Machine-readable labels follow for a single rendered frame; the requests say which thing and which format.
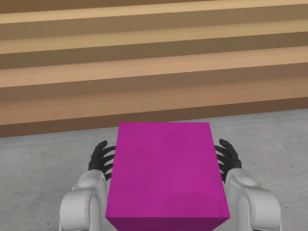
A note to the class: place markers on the carton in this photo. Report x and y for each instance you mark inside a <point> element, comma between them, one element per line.
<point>166,177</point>

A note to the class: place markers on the robot left forearm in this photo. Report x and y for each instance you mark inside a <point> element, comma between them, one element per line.
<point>80,209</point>

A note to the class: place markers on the robot left hand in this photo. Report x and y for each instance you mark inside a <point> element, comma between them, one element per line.
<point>97,159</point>

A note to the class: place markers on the robot right hand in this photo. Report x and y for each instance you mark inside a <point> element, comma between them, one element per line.
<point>230,159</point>

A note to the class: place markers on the robot right forearm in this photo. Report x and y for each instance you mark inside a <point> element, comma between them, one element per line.
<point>257,208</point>

